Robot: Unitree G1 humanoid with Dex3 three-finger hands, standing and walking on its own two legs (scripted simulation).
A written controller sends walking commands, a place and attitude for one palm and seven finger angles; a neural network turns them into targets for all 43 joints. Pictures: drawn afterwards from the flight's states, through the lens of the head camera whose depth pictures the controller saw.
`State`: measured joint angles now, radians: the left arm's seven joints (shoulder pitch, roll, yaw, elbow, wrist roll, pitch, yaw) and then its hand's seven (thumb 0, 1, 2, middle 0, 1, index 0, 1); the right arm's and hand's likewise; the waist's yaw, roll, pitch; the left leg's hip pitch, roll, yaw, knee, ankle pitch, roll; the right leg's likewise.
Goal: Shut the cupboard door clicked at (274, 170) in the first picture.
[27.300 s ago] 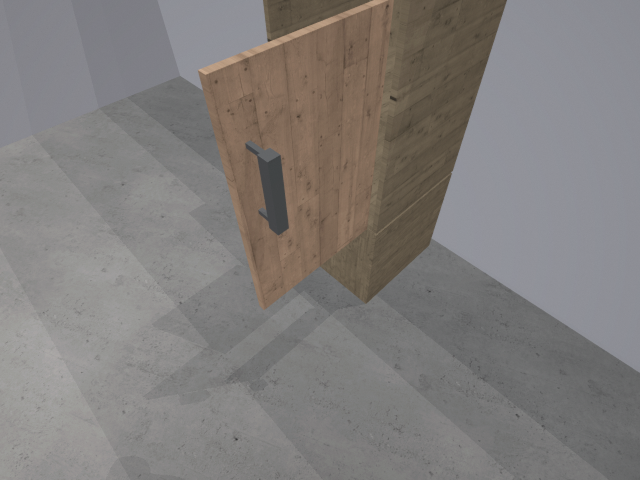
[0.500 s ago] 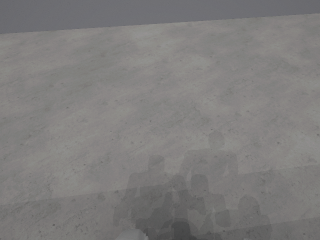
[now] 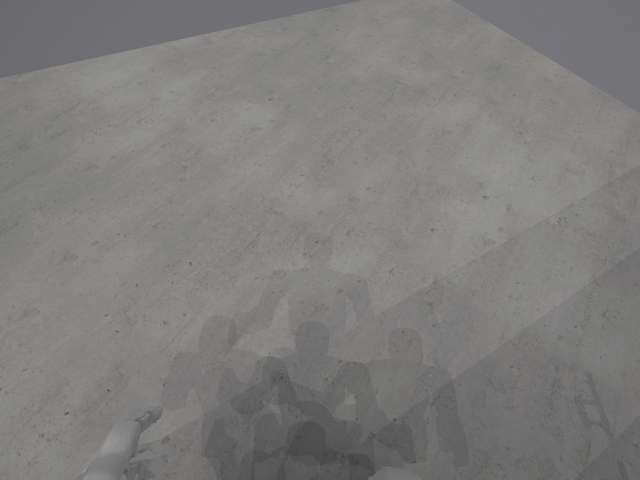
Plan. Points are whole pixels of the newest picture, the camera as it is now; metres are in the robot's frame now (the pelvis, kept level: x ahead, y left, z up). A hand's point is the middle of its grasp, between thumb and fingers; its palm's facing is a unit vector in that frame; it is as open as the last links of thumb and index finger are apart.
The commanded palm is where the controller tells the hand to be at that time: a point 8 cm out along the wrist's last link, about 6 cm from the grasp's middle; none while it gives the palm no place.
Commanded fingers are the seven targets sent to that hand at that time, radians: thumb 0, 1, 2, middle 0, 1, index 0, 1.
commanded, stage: turn to face it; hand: left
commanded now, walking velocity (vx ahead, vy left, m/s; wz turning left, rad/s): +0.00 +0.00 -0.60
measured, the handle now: out of the picture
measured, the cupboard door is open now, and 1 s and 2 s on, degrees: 55 55 55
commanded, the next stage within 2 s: none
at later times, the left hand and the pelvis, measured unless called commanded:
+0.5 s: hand (183, 467) +0.16 +0.20 -0.19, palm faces -0.24 -0.95 -0.18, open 7.4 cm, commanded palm none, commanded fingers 0.00 0.90 0.90 -0.20 -0.30 -0.20 -0.30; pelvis +0.03 +0.02 -0.01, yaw -17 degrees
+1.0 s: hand (253, 407) +0.24 +0.10 -0.16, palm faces -0.56 -0.79 -0.25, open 7.4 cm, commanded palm none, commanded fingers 0.00 0.90 0.90 -0.20 -0.30 -0.20 -0.30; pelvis +0.04 -0.01 -0.01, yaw -34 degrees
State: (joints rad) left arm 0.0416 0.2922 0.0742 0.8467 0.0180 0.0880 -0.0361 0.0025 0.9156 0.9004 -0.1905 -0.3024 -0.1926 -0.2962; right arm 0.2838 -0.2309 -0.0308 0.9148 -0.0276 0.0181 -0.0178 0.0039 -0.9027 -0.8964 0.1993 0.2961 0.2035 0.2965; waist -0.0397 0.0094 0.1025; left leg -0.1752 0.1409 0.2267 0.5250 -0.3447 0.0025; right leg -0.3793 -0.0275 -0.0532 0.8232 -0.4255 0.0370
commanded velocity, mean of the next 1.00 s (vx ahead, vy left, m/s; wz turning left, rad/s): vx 0.00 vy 0.00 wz -0.60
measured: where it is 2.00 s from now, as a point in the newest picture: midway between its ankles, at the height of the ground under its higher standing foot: outside the picture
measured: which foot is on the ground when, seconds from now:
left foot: down 0.00-0.08, up 0.10-0.38, down 0.40-0.80, up 0.82-1.00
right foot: up 0.00-0.06, down 0.08-0.40, up 0.42-0.78, down 0.80-1.00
